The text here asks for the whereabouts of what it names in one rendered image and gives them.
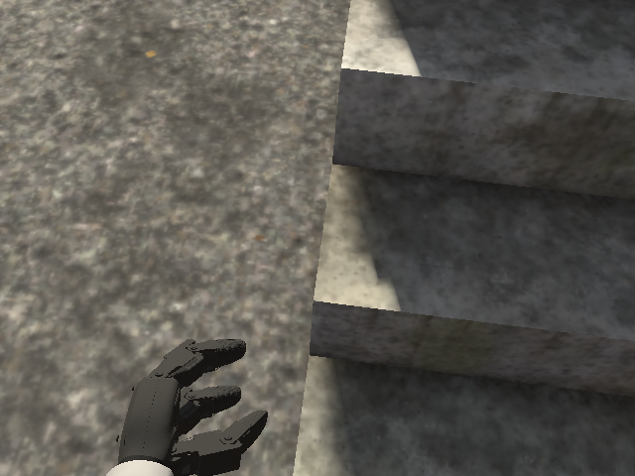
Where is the left robot hand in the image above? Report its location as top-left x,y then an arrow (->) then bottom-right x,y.
116,339 -> 268,476

